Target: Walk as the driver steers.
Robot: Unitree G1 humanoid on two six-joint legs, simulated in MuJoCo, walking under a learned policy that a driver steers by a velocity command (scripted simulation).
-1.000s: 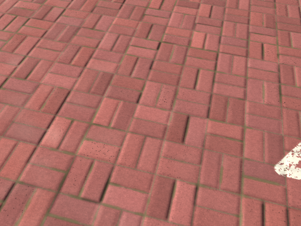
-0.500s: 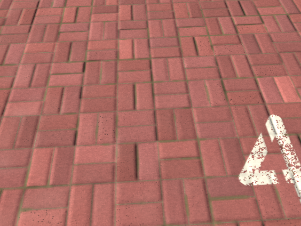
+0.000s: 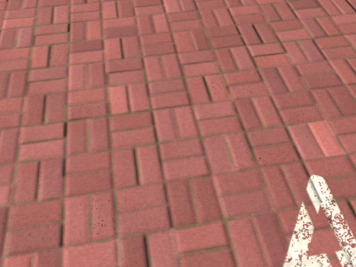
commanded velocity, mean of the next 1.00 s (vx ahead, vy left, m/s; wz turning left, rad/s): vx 0.03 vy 0.00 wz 0.30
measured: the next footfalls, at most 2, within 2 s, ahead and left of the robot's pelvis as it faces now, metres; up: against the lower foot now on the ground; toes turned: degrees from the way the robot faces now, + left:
right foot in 0.32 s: +0.13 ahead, -0.14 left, +0.00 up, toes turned +16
left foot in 0.74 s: +0.03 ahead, +0.11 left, +0.00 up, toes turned +25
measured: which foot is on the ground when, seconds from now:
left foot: down 0.00-0.32, up 0.34-0.72, down 0.74-1.00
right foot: up 0.00-0.30, down 0.32-0.76, up 0.78-1.00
